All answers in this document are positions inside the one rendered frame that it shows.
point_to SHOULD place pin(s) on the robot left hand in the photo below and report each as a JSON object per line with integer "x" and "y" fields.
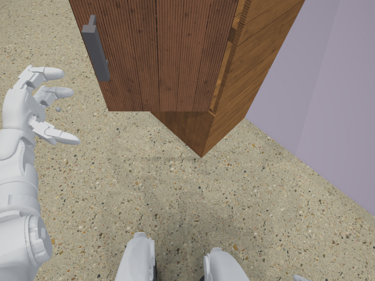
{"x": 19, "y": 105}

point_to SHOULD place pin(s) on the right robot thigh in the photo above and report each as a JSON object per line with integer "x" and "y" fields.
{"x": 221, "y": 266}

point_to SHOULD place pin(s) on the left robot thigh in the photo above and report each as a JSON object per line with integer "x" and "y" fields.
{"x": 138, "y": 258}

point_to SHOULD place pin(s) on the robot thigh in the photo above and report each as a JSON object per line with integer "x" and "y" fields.
{"x": 221, "y": 266}
{"x": 138, "y": 258}

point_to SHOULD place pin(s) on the robot left upper arm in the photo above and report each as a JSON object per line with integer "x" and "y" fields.
{"x": 24, "y": 246}

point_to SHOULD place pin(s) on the robot left forearm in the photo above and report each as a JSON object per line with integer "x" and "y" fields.
{"x": 18, "y": 177}

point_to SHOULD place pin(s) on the handle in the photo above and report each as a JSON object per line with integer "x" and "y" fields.
{"x": 95, "y": 49}

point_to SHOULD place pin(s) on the cupboard door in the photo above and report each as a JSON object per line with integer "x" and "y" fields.
{"x": 163, "y": 55}

